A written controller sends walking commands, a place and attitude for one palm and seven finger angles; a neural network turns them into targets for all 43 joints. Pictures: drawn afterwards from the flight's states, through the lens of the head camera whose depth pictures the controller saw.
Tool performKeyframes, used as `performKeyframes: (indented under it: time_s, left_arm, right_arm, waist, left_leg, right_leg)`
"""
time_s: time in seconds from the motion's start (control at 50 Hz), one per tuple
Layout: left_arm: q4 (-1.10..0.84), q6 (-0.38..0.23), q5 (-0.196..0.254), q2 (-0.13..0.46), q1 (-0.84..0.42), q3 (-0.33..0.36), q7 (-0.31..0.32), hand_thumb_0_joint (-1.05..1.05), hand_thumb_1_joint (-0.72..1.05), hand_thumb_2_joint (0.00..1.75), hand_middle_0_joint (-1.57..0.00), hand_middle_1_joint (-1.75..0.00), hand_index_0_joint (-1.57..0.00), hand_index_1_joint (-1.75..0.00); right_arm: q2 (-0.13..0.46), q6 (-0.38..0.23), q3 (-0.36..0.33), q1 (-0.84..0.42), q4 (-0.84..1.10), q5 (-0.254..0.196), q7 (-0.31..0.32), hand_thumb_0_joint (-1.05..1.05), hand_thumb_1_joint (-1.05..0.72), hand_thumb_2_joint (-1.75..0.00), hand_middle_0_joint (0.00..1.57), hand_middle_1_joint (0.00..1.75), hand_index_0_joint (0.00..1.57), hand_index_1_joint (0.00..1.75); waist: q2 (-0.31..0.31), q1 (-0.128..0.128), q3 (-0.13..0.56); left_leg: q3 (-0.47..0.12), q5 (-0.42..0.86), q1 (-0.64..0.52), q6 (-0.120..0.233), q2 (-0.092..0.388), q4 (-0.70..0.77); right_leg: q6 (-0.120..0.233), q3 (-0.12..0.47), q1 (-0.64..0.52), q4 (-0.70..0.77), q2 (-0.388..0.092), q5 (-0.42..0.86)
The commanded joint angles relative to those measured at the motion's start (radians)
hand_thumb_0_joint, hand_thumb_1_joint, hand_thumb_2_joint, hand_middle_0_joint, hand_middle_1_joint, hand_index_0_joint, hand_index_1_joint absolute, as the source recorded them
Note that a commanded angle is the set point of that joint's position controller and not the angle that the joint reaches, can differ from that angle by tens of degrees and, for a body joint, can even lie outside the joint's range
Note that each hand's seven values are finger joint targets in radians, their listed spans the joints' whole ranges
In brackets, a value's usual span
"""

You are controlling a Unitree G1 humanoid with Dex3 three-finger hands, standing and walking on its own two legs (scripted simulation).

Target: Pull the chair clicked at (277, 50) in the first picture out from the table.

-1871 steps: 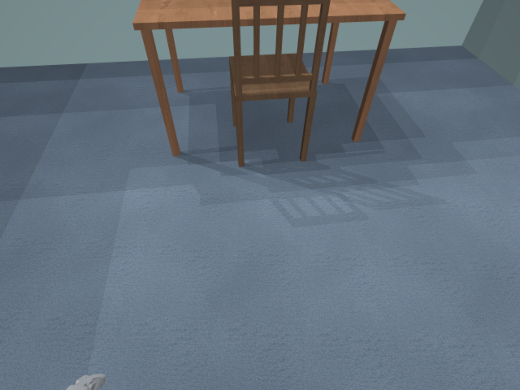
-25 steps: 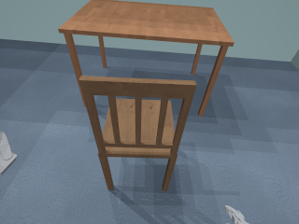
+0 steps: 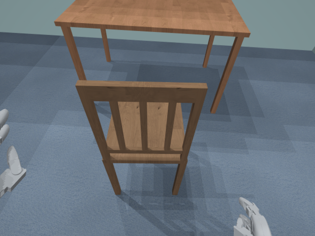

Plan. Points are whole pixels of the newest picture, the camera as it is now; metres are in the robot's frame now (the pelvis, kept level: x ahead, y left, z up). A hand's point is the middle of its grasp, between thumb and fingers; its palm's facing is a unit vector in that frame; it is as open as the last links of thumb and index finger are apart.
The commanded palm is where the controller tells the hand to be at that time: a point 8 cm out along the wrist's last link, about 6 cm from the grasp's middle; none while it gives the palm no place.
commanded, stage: stop stepping back and stand still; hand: left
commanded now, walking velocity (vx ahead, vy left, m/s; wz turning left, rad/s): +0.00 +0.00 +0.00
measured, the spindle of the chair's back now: (144, 127) +0.50 +0.08 -0.09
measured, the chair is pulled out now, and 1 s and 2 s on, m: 0.62 0.62 0.62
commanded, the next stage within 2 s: let the arm hang, fingers relaxed in 0.28 s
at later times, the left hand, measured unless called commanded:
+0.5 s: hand (55, 199) +0.20 +0.26 -0.01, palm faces +0.21 -0.87 -0.44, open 7.4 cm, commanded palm none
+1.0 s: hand out of the picture -0.04 +0.19 -0.17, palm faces +0.00 -0.97 -0.25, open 7.3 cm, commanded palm none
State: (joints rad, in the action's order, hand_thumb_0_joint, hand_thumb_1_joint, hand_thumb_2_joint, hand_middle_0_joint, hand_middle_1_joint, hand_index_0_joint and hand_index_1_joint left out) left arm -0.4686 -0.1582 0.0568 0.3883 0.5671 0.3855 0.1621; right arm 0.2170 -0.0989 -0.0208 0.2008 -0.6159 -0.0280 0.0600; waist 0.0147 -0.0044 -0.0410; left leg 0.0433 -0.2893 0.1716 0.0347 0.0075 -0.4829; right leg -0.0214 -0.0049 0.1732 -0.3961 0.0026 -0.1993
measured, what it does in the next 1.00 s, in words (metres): stands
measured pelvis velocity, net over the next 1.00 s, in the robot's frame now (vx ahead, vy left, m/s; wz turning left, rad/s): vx -0.01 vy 0.00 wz -0.01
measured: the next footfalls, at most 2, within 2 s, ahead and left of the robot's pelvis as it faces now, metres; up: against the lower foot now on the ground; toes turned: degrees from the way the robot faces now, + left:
none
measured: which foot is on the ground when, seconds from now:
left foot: down 0.00-1.00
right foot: down 0.00-1.00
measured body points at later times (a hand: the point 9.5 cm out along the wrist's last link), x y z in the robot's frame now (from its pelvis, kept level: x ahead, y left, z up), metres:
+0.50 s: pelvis +0.00 +0.01 -0.01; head +0.01 -0.01 +0.44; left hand +0.18 +0.31 +0.02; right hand +0.16 -0.23 -0.12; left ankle -0.02 +0.09 -0.74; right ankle +0.01 -0.14 -0.74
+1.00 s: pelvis -0.01 +0.00 +0.00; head +0.01 -0.01 +0.45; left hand -0.04 +0.24 -0.15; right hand -0.05 -0.22 -0.16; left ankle -0.02 +0.09 -0.74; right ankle +0.01 -0.14 -0.74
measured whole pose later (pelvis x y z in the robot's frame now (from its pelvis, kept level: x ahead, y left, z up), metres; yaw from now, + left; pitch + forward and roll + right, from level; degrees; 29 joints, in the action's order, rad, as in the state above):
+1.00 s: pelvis -0.01 +0.00 +0.00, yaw +0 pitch -1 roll -1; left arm 1.12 0.02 0.00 0.19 0.33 -0.01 0.04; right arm 0.15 0.02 -0.01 0.36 -1.09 0.01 0.03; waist 0.03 0.00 -0.06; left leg 0.06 -0.24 0.15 0.04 -0.01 -0.41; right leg -0.02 0.01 0.18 -0.38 -0.02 -0.18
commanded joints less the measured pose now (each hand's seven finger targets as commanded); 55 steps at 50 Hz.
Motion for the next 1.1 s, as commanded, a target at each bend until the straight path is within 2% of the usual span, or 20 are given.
performKeyframes:
  time_s: [0.0, 0.24, 0.34, 0.36, 0.38, 0.4, 0.42, 0.48, 0.5, 0.52, 0.58, 0.68, 0.74, 0.76, 0.8, 0.84, 0.88, 0.94, 1.0, 1.08]
  left_arm:
    - [-0.248, -0.069, 0.000, 0.198, 0.007, 0.153, 0.022, 0.00, 0.90, 0.90, -0.20, -0.30, -0.20, -0.30]
    - [-0.223, -0.059, 0.003, 0.185, -0.003, 0.133, 0.017, 0.00, 0.90, 0.90, -0.20, -0.30, -0.20, -0.30]
    - [-0.243, -0.057, 0.001, 0.192, -0.008, 0.135, 0.019, 0.00, 0.90, 0.90, -0.20, -0.30, -0.20, -0.30]
    - [0.571, 0.048, -0.074, -0.048, -0.065, -0.324, -0.103, 0.00, 0.90, 0.90, -0.20, -0.30, -0.20, -0.30]
    - [0.626, 0.122, -0.088, -0.070, -0.056, -0.266, -0.134, 0.00, 0.90, 0.90, -0.20, -0.30, -0.20, -0.30]
    - [0.649, 0.141, -0.088, -0.080, -0.074, -0.278, -0.140, 0.00, 0.90, 0.90, -0.20, -0.30, -0.20, -0.30]
    - [0.698, 0.145, -0.087, -0.082, -0.111, -0.288, -0.142, 0.00, 0.90, 0.90, -0.20, -0.30, -0.20, -0.30]
    - [0.875, 0.146, -0.085, -0.046, -0.224, -0.316, -0.137, 0.00, 0.90, 0.90, -0.20, -0.30, -0.20, -0.30]
    - [0.939, 0.151, -0.082, -0.036, -0.259, -0.321, -0.135, 0.00, 0.90, 0.90, -0.20, -0.30, -0.20, -0.30]
    - [1.004, 0.155, -0.078, -0.034, -0.283, -0.328, -0.132, 0.00, 0.90, 0.90, -0.20, -0.30, -0.20, -0.30]
    - [1.189, 0.161, -0.067, -0.031, -0.303, -0.348, -0.129, 0.00, 0.90, 0.90, -0.20, -0.30, -0.20, -0.30]
    - [1.377, 0.160, -0.066, -0.081, -0.262, -0.351, -0.125, 0.00, 0.90, 0.90, -0.20, -0.30, -0.20, -0.30]
    - [1.435, 0.160, -0.064, -0.089, -0.255, -0.362, -0.127, 0.00, 0.90, 0.90, -0.20, -0.30, -0.20, -0.30]
    - [1.449, 0.159, -0.063, -0.089, -0.255, -0.367, -0.127, 0.00, 0.90, 0.90, -0.20, -0.30, -0.20, -0.30]
    - [1.477, 0.157, -0.063, -0.101, -0.247, -0.373, -0.126, 0.00, 0.90, 0.90, -0.20, -0.30, -0.20, -0.30]
    - [1.503, 0.157, -0.061, -0.107, -0.239, -0.379, -0.124, 0.00, 0.90, 0.90, -0.20, -0.30, -0.20, -0.30]
    - [1.521, 0.159, -0.061, -0.111, -0.233, -0.382, -0.122, 0.00, 0.90, 0.90, -0.20, -0.30, -0.20, -0.30]
    - [1.545, 0.158, -0.060, -0.121, -0.222, -0.386, -0.119, 0.00, 0.90, 0.90, -0.20, -0.30, -0.20, -0.30]
    - [1.559, 0.158, -0.061, -0.131, -0.213, -0.387, -0.116, 0.00, 0.90, 0.90, -0.20, -0.30, -0.20, -0.30]
    - [1.568, 0.156, -0.062, -0.141, -0.204, -0.386, -0.113, 0.00, 0.90, 0.90, -0.20, -0.30, -0.20, -0.30]
  right_arm:
    - [0.117, -0.044, -0.044, -0.083, 0.161, -0.004, 0.008, 0.00, -0.90, -0.90, 0.20, 0.30, 0.20, 0.30]
    - [0.119, -0.022, -0.041, -0.089, 0.173, -0.004, 0.010, 0.00, -0.90, -0.90, 0.20, 0.30, 0.20, 0.30]
    - [0.117, -0.021, -0.038, -0.092, 0.175, -0.003, 0.011, 0.00, -0.90, -0.90, 0.20, 0.30, 0.20, 0.30]
    - [0.174, -0.097, -0.065, -0.086, -0.073, 0.000, -0.084, 0.00, -0.90, -0.90, 0.20, 0.30, 0.20, 0.30]
    - [0.174, -0.032, -0.071, 0.006, -0.121, 0.031, -0.087, 0.00, -0.90, -0.90, 0.20, 0.30, 0.20, 0.30]
    - [0.136, 0.015, -0.055, 0.013, -0.088, 0.031, -0.082, 0.00, -0.90, -0.90, 0.20, 0.30, 0.20, 0.30]
    - [0.125, 0.035, -0.045, -0.003, -0.075, 0.037, -0.079, 0.00, -0.90, -0.90, 0.20, 0.30, 0.20, 0.30]
    - [0.128, 0.068, -0.040, 0.002, -0.090, 0.050, -0.071, 0.00, -0.90, -0.90, 0.20, 0.30, 0.20, 0.30]
    - [0.130, 0.077, -0.038, 0.010, -0.109, 0.050, -0.067, 0.00, -0.90, -0.90, 0.20, 0.30, 0.20, 0.30]
    - [0.130, 0.083, -0.034, 0.011, -0.132, 0.050, -0.062, 0.00, -0.90, -0.90, 0.20, 0.30, 0.20, 0.30]
    - [0.123, 0.086, -0.014, -0.009, -0.203, 0.047, -0.054, 0.00, -0.90, -0.90, 0.20, 0.30, 0.20, 0.30]
    - [0.072, 0.091, -0.009, 0.059, -0.306, 0.043, -0.039, 0.00, -0.90, -0.90, 0.20, 0.30, 0.20, 0.30]
    - [0.061, 0.094, -0.010, 0.104, -0.346, 0.042, -0.037, 0.00, -0.90, -0.90, 0.20, 0.30, 0.20, 0.30]
    - [0.064, 0.096, -0.012, 0.118, -0.354, 0.040, -0.036, 0.00, -0.90, -0.90, 0.20, 0.30, 0.20, 0.30]
    - [0.059, 0.094, -0.012, 0.151, -0.378, 0.040, -0.033, 0.00, -0.90, -0.90, 0.20, 0.30, 0.20, 0.30]
    - [0.055, 0.092, -0.010, 0.176, -0.398, 0.039, -0.031, 0.00, -0.90, -0.90, 0.20, 0.30, 0.20, 0.30]
    - [0.048, 0.095, -0.008, 0.182, -0.415, 0.038, -0.030, 0.00, -0.90, -0.90, 0.20, 0.30, 0.20, 0.30]
    - [0.037, 0.091, -0.006, 0.210, -0.439, 0.037, -0.027, 0.00, -0.90, -0.90, 0.20, 0.30, 0.20, 0.30]
    - [0.023, 0.094, -0.004, 0.218, -0.458, 0.037, -0.027, 0.00, -0.90, -0.90, 0.20, 0.30, 0.20, 0.30]
    - [0.007, 0.092, -0.005, 0.224, -0.474, 0.036, -0.026, 0.00, -0.90, -0.90, 0.20, 0.30, 0.20, 0.30]
  waist:
    - [0.069, -0.001, 0.128]
    - [0.045, -0.003, 0.121]
    - [0.062, -0.002, 0.119]
    - [-0.003, -0.064, 0.038]
    - [0.001, -0.034, 0.116]
    - [-0.021, -0.025, 0.149]
    - [-0.043, -0.015, 0.134]
    - [-0.184, -0.014, 0.125]
    - [-0.189, -0.018, 0.116]
    - [-0.165, -0.014, 0.111]
    - [0.044, 0.005, 0.053]
    - [0.143, 0.008, 0.029]
    - [0.115, 0.006, 0.014]
    - [0.067, 0.006, 0.000]
    - [0.025, 0.003, 0.003]
    - [0.010, -0.001, 0.007]
    - [-0.010, 0.000, -0.029]
    - [-0.016, -0.003, -0.018]
    - [-0.042, -0.004, -0.052]
    - [-0.028, -0.003, -0.061]
  left_leg:
    - [-0.109, 0.325, -0.017, -0.001, 0.118, 0.080]
    - [-0.115, 0.308, -0.019, -0.005, 0.119, 0.107]
    - [-0.115, 0.314, -0.020, -0.007, 0.116, 0.115]
    - [-0.115, 0.511, -0.014, -0.005, 0.113, -0.040]
    - [-0.108, 0.507, 0.000, -0.007, 0.137, -0.025]
    - [-0.130, 0.434, 0.035, 0.014, 0.134, -0.030]
    - [-0.154, 0.357, 0.085, 0.030, 0.128, -0.021]
    - [-0.134, 0.319, 0.068, 0.017, 0.081, -0.049]
    - [-0.132, 0.318, 0.044, 0.014, 0.079, -0.034]
    - [-0.136, 0.330, 0.026, 0.014, 0.081, -0.009]
    - [-0.139, 0.323, 0.026, 0.014, 0.096, 0.089]
    - [-0.121, 0.150, 0.023, 0.016, 0.093, 0.148]
    - [-0.128, 0.057, 0.037, 0.018, 0.097, 0.183]
    - [-0.131, 0.049, 0.040, 0.019, 0.101, 0.183]
    - [-0.128, 0.075, 0.023, 0.020, 0.103, 0.182]
    - [-0.125, 0.089, 0.001, 0.020, 0.106, 0.182]
    - [-0.121, 0.066, 0.014, 0.021, 0.104, 0.187]
    - [-0.115, 0.088, -0.006, 0.021, 0.105, 0.184]
    - [-0.109, 0.077, 0.002, 0.019, 0.100, 0.181]
    - [-0.099, 0.075, 0.006, 0.017, 0.096, 0.178]
  right_leg:
    - [0.043, 0.069, -0.082, 0.008, -0.093, 0.282]
    - [0.037, 0.058, -0.083, 0.018, -0.085, 0.248]
    - [0.037, 0.052, -0.082, 0.014, -0.083, 0.238]
    - [0.038, -0.030, 0.138, -0.137, -0.095, 0.286]
    - [0.025, 0.019, 0.138, -0.126, -0.118, 0.180]
    - [0.032, 0.009, 0.117, -0.134, -0.097, 0.120]
    - [0.033, 0.010, 0.102, -0.136, -0.094, 0.096]
    - [0.070, 0.075, 0.064, -0.088, -0.137, 0.244]
    - [0.076, 0.081, 0.066, -0.078, -0.141, 0.250]
    - [0.073, 0.083, 0.056, -0.068, -0.134, 0.242]
    - [0.048, 0.079, 0.028, -0.029, -0.100, 0.142]
    - [0.047, 0.069, -0.006, 0.051, -0.087, 0.050]
    - [0.050, 0.062, -0.003, 0.067, -0.082, 0.018]
    - [0.049, 0.058, 0.001, 0.078, -0.079, 0.011]
    - [0.049, 0.065, 0.005, 0.081, -0.085, 0.024]
    - [0.048, 0.068, 0.016, 0.080, -0.086, 0.024]
    - [0.048, 0.070, 0.036, 0.086, -0.085, 0.001]
    - [0.048, 0.077, 0.038, 0.081, -0.086, 0.014]
    - [0.049, 0.086, 0.060, 0.090, -0.084, -0.004]
    - [0.048, 0.091, 0.067, 0.089, -0.084, -0.009]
